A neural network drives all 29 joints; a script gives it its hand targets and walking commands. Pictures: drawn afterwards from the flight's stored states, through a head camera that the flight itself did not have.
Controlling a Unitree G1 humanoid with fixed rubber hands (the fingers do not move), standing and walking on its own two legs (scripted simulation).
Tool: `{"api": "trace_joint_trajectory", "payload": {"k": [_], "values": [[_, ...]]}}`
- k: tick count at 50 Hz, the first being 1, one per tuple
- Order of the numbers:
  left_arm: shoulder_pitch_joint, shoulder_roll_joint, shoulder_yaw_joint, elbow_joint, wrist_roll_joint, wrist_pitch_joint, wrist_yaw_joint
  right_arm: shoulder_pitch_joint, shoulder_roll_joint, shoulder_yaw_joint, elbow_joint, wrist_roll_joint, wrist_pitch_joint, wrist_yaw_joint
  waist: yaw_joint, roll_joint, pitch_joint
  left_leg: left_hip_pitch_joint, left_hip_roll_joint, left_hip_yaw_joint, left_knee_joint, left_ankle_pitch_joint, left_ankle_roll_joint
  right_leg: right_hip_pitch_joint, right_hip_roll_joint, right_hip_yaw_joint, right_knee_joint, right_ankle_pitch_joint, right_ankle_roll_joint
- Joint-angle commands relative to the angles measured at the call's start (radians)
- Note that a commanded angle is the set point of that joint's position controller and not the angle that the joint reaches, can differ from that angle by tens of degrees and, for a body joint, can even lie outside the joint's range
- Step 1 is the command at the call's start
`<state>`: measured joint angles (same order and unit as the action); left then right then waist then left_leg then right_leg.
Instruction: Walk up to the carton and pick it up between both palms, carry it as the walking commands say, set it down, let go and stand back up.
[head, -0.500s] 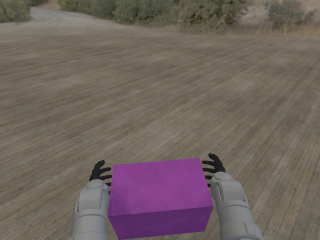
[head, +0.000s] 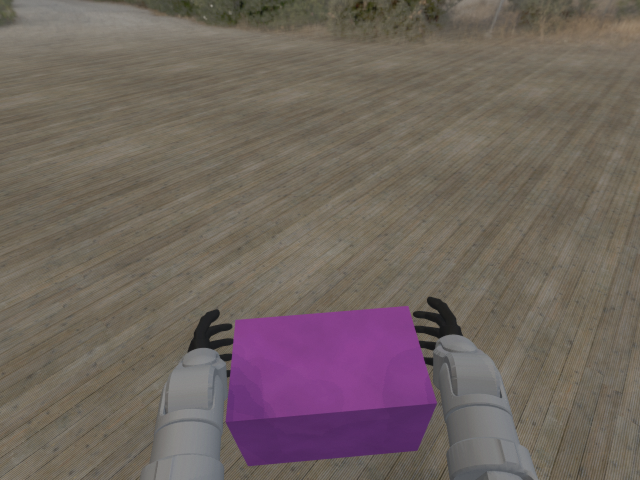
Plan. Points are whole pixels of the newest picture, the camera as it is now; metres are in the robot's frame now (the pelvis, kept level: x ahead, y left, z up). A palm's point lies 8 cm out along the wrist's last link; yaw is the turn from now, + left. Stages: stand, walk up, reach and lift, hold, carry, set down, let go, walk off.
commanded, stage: reach and lift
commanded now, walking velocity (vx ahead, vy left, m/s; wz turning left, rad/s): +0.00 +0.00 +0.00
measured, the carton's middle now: (327, 386) +0.29 -0.01 -0.03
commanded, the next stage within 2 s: hold in 0.54 s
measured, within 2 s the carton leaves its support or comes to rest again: neither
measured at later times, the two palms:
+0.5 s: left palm (197, 367) +0.27 +0.16 +0.04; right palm (446, 351) +0.28 -0.17 +0.05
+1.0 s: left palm (189, 373) +0.27 +0.17 +0.04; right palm (442, 355) +0.27 -0.16 +0.05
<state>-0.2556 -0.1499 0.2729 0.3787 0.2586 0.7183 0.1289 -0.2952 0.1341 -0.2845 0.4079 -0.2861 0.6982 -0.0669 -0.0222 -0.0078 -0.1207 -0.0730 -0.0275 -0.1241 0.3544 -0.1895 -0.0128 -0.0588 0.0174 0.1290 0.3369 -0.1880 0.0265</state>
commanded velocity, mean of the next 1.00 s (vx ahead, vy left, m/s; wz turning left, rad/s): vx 0.00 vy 0.00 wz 0.00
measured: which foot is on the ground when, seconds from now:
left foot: down 0.00-1.00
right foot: down 0.00-1.00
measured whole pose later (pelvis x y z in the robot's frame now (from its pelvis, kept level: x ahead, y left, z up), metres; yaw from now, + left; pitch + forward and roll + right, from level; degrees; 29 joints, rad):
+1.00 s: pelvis +0.00 +0.00 +0.00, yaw +0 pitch -5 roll +0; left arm -0.18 -0.14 0.24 0.24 0.25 0.73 0.08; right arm -0.22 0.14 -0.24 0.25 -0.29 0.72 0.02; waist -0.01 -0.01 -0.07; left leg -0.07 -0.04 -0.12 0.33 -0.17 0.00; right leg -0.05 0.01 0.12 0.31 -0.17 0.03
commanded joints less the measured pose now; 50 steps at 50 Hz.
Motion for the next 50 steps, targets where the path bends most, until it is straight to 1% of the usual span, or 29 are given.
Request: {"api": "trace_joint_trajectory", "payload": {"k": [1,2,5,7,8,11,13,15,17,20,21,22,23,24,25,28,33,35,36,37,38,39,40,42,45,47,48,49,50], "values": [[-0.685,-0.949,-0.528,-0.047,-0.271,-0.037,-0.44,-0.634,0.891,0.516,-0.024,0.289,-0.029,0.44,0.008,0.016,-0.139,0.017,-0.069,0.064,-0.086,0.091,-0.017,-0.044,0.079,-0.093,-0.069,0.085,-0.032],[-0.681,-0.965,-0.54,-0.054,-0.277,-0.04,-0.442,-0.641,0.906,0.53,-0.04,0.297,-0.034,0.441,0.014,0.023,-0.177,0.032,-0.074,0.071,-0.079,0.111,-0.019,-0.024,0.08,-0.097,-0.066,0.104,-0.029],[-0.677,-0.959,-0.55,-0.064,-0.281,-0.037,-0.439,-0.601,0.888,0.507,-0.012,0.285,-0.028,0.442,0.004,0.019,-0.175,0.048,-0.07,0.067,-0.083,0.153,-0.022,-0.041,0.082,-0.098,-0.066,0.134,-0.032],[-0.681,-0.963,-0.551,-0.064,-0.285,-0.04,-0.44,-0.618,0.901,0.517,-0.019,0.294,-0.034,0.442,0.006,0.026,-0.19,0.053,-0.071,0.071,-0.08,0.145,-0.021,-0.032,0.08,-0.096,-0.065,0.127,-0.027],[-0.685,-0.948,-0.539,-0.056,-0.278,-0.039,-0.443,-0.621,0.894,0.512,-0.016,0.286,-0.031,0.443,0.003,0.003,-0.165,0.038,-0.071,0.069,-0.089,0.124,-0.018,-0.042,0.081,-0.098,-0.071,0.109,-0.025],[-0.669,-0.946,-0.554,-0.075,-0.281,-0.038,-0.443,-0.579,0.912,0.52,-0.013,0.287,-0.028,0.44,0.01,0.016,-0.186,0.051,-0.07,0.068,-0.09,0.165,-0.018,-0.023,0.081,-0.094,-0.068,0.15,-0.026],[-0.664,-0.957,-0.574,-0.096,-0.294,-0.04,-0.443,-0.577,0.91,0.54,-0.046,0.295,-0.034,0.439,0.009,0.035,-0.204,0.065,-0.072,0.07,-0.086,0.193,-0.022,-0.019,0.084,-0.09,-0.066,0.174,-0.032],[-0.623,-0.954,-0.564,-0.082,-0.287,-0.034,-0.444,-0.561,0.893,0.538,-0.065,0.29,-0.029,0.434,0.008,0.027,-0.177,0.064,-0.07,0.071,-0.094,0.214,-0.023,-0.017,0.084,-0.094,-0.07,0.188,-0.027],[-0.618,-0.945,-0.581,-0.117,-0.293,-0.035,-0.443,-0.543,0.916,0.562,-0.08,0.295,-0.027,0.429,0.015,0.022,-0.203,0.076,-0.074,0.069,-0.089,0.235,-0.018,-0.005,0.084,-0.084,-0.072,0.207,-0.023],[-0.618,-0.93,-0.588,-0.139,-0.292,-0.034,-0.446,-0.536,0.919,0.573,-0.102,0.3,-0.024,0.422,0.01,0.022,-0.182,0.066,-0.072,0.068,-0.087,0.209,-0.015,-0.006,0.082,-0.081,-0.07,0.191,-0.02],[-0.601,-0.922,-0.577,-0.134,-0.291,-0.028,-0.446,-0.534,0.918,0.578,-0.11,0.298,-0.018,0.42,0.017,0.002,-0.179,0.055,-0.073,0.068,-0.091,0.214,-0.011,0.012,0.084,-0.083,-0.073,0.196,-0.019],[-0.602,-0.922,-0.581,-0.134,-0.284,-0.025,-0.448,-0.528,0.919,0.579,-0.115,0.299,-0.018,0.417,0.016,0.021,-0.174,0.055,-0.079,0.073,-0.089,0.203,-0.011,0.009,0.078,-0.078,-0.075,0.196,-0.017],[-0.601,-0.927,-0.577,-0.125,-0.288,-0.026,-0.448,-0.544,0.917,0.585,-0.122,0.297,-0.018,0.418,0.016,-0.002,-0.165,0.054,-0.074,0.066,-0.091,0.182,-0.007,-0.008,0.076,-0.078,-0.076,0.17,-0.017],[-0.595,-0.914,-0.583,-0.137,-0.289,-0.021,-0.448,-0.51,0.913,0.569,-0.107,0.295,-0.012,0.415,0.01,0.015,-0.145,0.041,-0.074,0.069,-0.094,0.181,-0.009,0.003,0.075,-0.079,-0.077,0.178,-0.018],[-0.578,-0.924,-0.59,-0.141,-0.293,-0.022,-0.448,-0.522,0.926,0.594,-0.135,0.307,-0.015,0.413,0.019,0.017,-0.162,0.049,-0.077,0.072,-0.088,0.186,-0.006,0.015,0.074,-0.075,-0.075,0.184,-0.017],[-0.565,-0.893,-0.598,-0.178,-0.296,-0.019,-0.449,-0.479,0.926,0.606,-0.145,0.299,-0.005,0.401,0.015,-0.017,-0.138,0.054,-0.079,0.069,-0.093,0.214,0.0,0.007,0.075,-0.072,-0.079,0.219,-0.011],[-0.569,-0.86,-0.603,-0.2,-0.288,-0.011,-0.457,-0.46,0.924,0.607,-0.16,0.295,0.0,0.384,0.011,0.002,-0.096,0.021,-0.087,0.077,-0.095,0.15,0.004,0.009,0.064,-0.064,-0.095,0.183,-0.006],[-0.587,-0.86,-0.607,-0.218,-0.296,-0.018,-0.461,-0.479,0.948,0.629,-0.179,0.306,-0.003,0.385,0.02,-0.018,-0.14,0.017,-0.085,0.078,-0.086,0.142,0.011,0.035,0.063,-0.06,-0.093,0.173,-0.001],[-0.565,-0.86,-0.597,-0.193,-0.291,-0.015,-0.461,-0.482,0.926,0.62,-0.181,0.299,-0.004,0.381,0.015,-0.014,-0.112,0.018,-0.089,0.077,-0.089,0.143,0.009,0.023,0.063,-0.062,-0.096,0.171,-0.004],[-0.567,-0.866,-0.613,-0.216,-0.297,-0.018,-0.462,-0.481,0.931,0.634,-0.208,0.309,-0.009,0.381,0.015,0.01,-0.13,0.015,-0.09,0.077,-0.083,0.165,0.007,0.029,0.062,-0.059,-0.091,0.196,-0.007],[-0.564,-0.867,-0.611,-0.212,-0.294,-0.014,-0.464,-0.482,0.927,0.629,-0.204,0.302,-0.006,0.378,0.015,-0.013,-0.136,0.022,-0.091,0.074,-0.081,0.166,0.006,0.032,0.062,-0.06,-0.092,0.198,-0.003],[-0.561,-0.868,-0.621,-0.216,-0.298,-0.016,-0.461,-0.473,0.921,0.635,-0.21,0.306,-0.01,0.377,0.012,0.007,-0.153,0.03,-0.092,0.077,-0.081,0.169,0.003,0.04,0.064,-0.062,-0.09,0.201,-0.006],[-0.553,-0.861,-0.619,-0.221,-0.292,-0.019,-0.455,-0.479,0.918,0.64,-0.211,0.306,-0.007,0.377,0.014,-0.015,-0.143,0.032,-0.088,0.069,-0.082,0.187,0.005,0.038,0.066,-0.065,-0.085,0.215,-0.005],[-0.564,-0.857,-0.617,-0.214,-0.291,-0.014,-0.455,-0.45,0.909,0.613,-0.173,0.29,0.001,0.376,0.004,-0.018,-0.127,0.03,-0.086,0.066,-0.088,0.15,0.007,0.024,0.065,-0.065,-0.088,0.17,-0.004],[-0.562,-0.863,-0.622,-0.222,-0.296,-0.022,-0.453,-0.477,0.912,0.634,-0.205,0.299,-0.011,0.379,0.006,-0.019,-0.129,0.028,-0.085,0.058,-0.085,0.153,0.009,0.02,0.065,-0.064,-0.085,0.166,-0.009],[-0.56,-0.868,-0.626,-0.226,-0.289,-0.018,-0.449,-0.452,0.897,0.617,-0.187,0.294,-0.007,0.385,0.006,0.026,-0.127,0.029,-0.087,0.06,-0.089,0.166,0.001,0.019,0.068,-0.066,-0.086,0.171,-0.015],[-0.558,-0.886,-0.634,-0.211,-0.298,-0.02,-0.445,-0.466,0.911,0.632,-0.192,0.302,-0.011,0.384,0.006,0.007,-0.144,0.049,-0.085,0.06,-0.085,0.164,0.002,0.017,0.07,-0.066,-0.083,0.166,-0.015],[-0.541,-0.884,-0.629,-0.206,-0.288,-0.017,-0.443,-0.467,0.878,0.618,-0.205,0.298,-0.015,0.384,0.002,0.034,-0.127,0.036,-0.083,0.058,-0.087,0.173,-0.004,0.017,0.072,-0.067,-0.082,0.17,-0.02],[-0.561,-0.891,-0.636,-0.215,-0.291,-0.021,-0.445,-0.488,0.891,0.631,-0.219,0.304,-0.017,0.388,0.004,0.027,-0.146,0.048,-0.088,0.064,-0.087,0.155,-0.003,0.012,0.072,-0.068,-0.084,0.151,-0.019]]}}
